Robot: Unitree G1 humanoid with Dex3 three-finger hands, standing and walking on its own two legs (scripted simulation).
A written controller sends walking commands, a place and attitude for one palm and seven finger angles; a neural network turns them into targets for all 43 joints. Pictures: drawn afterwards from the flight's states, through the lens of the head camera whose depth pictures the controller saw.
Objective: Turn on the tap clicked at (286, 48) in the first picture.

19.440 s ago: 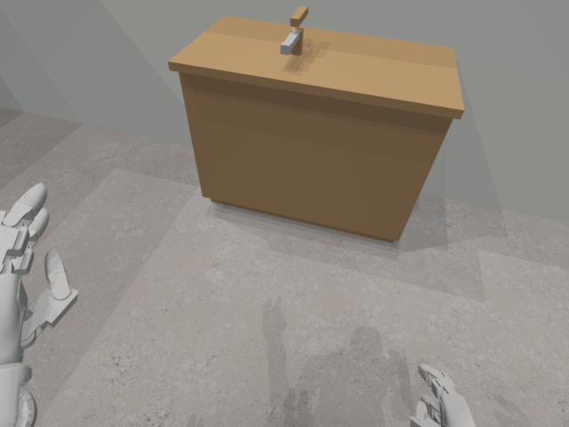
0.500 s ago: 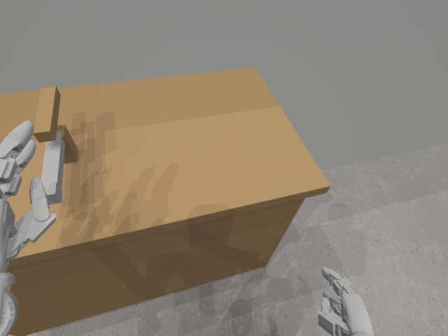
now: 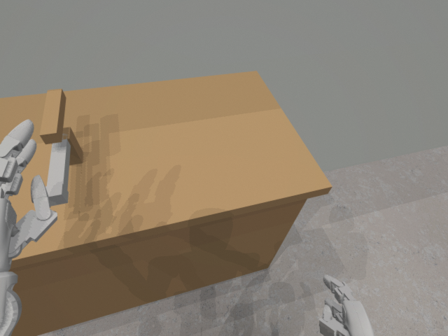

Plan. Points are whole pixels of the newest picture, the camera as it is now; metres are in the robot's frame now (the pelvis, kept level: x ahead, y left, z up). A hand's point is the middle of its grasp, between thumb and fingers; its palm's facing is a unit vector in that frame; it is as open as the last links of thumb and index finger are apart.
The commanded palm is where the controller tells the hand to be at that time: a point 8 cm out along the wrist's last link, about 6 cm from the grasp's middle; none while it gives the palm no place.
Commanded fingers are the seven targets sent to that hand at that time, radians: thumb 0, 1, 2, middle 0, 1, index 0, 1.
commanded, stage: look again from close up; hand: left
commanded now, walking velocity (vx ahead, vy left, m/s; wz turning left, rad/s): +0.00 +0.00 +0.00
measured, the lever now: (56, 194) +0.32 +0.33 +0.05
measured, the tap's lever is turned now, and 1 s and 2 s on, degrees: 0 0 0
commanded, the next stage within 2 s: turn the palm inward beside the body in 0.16 s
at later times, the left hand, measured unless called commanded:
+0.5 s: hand (49, 216) +0.22 +0.25 +0.16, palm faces +0.37 -0.85 -0.37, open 7.4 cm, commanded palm +0.15 +0.28 +0.17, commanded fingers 0.00 0.90 0.90 -0.20 -0.30 -0.20 -0.30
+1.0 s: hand (87, 237) +0.21 +0.20 +0.14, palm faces +0.46 -0.83 -0.31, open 7.4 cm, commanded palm +0.14 +0.25 +0.15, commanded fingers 0.00 0.90 0.90 -0.20 -0.30 -0.20 -0.30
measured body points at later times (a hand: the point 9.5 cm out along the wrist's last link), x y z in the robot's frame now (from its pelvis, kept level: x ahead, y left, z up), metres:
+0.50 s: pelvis +0.00 -0.03 +0.00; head -0.01 -0.05 +0.44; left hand +0.20 +0.29 +0.18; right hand +0.19 -0.25 -0.09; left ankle -0.03 +0.06 -0.74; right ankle +0.04 -0.13 -0.74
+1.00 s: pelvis -0.01 -0.07 -0.02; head +0.01 -0.09 +0.43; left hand +0.18 +0.25 +0.16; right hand +0.21 -0.29 -0.11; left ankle -0.03 +0.06 -0.74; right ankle +0.04 -0.13 -0.74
